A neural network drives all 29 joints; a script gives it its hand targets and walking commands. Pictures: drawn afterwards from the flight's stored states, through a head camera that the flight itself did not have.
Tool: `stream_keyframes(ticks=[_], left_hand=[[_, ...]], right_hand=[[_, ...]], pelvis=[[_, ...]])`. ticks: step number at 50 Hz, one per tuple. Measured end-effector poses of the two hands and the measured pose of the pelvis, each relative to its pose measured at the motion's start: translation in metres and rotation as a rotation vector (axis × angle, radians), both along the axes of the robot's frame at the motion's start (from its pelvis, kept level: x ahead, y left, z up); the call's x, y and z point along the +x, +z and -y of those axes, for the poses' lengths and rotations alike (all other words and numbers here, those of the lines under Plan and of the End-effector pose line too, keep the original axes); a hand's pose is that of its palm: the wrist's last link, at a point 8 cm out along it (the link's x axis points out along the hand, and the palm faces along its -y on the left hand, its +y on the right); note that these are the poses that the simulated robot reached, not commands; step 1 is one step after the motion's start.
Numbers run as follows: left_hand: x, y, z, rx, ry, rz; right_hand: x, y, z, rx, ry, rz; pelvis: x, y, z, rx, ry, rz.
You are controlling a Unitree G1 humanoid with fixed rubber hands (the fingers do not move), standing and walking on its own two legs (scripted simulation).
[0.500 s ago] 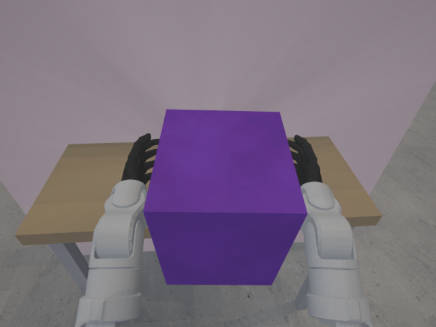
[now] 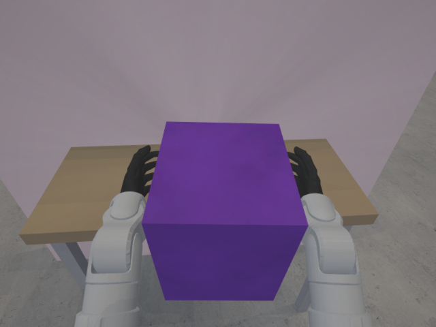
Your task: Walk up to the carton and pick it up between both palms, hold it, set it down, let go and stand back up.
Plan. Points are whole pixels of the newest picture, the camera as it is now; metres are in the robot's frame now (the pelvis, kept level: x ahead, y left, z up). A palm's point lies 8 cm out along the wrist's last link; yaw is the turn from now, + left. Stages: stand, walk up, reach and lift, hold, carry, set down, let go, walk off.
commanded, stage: hold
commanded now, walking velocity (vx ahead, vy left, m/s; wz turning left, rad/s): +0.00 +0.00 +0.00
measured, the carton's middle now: (221, 213) +0.30 +0.01 +0.10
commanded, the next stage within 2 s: none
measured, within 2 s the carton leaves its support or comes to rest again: neither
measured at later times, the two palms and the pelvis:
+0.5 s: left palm (134, 190) +0.29 +0.15 +0.17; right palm (314, 194) +0.29 -0.14 +0.17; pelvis +0.00 +0.00 +0.00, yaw -1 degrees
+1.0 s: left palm (137, 173) +0.30 +0.14 +0.20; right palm (321, 177) +0.30 -0.15 +0.20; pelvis +0.01 +0.00 +0.00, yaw -1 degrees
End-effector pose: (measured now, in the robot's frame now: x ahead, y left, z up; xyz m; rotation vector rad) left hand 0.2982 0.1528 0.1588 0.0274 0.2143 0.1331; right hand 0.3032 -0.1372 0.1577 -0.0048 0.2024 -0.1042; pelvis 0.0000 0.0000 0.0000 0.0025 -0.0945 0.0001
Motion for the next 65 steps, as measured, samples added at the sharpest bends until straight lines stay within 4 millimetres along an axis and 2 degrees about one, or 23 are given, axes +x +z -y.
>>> stream_keyframes(ticks=[13, 32, 45, 65], left_hand=[[-0.011, 0.002, -0.001, 0.007, 0.003, -0.001], [-0.012, 0.021, 0.006, -0.001, -0.007, 0.044], [-0.004, 0.037, 0.010, 0.000, -0.018, 0.069], [0.017, 0.051, 0.011, -0.008, -0.016, 0.092]], right_hand=[[-0.011, 0.000, -0.001, 0.000, 0.002, -0.003], [-0.015, 0.021, 0.005, 0.006, -0.016, 0.042], [-0.010, 0.036, 0.009, -0.002, -0.022, 0.065], [0.011, 0.053, 0.010, -0.006, -0.021, 0.089]], pelvis=[[-0.006, -0.001, 0.000, 0.002, -0.003, 0.008], [-0.001, 0.000, 0.001, 0.003, -0.014, 0.007], [0.010, 0.001, 0.001, 0.002, -0.014, 0.011], [0.027, 0.002, 0.000, 0.000, -0.004, -0.004]])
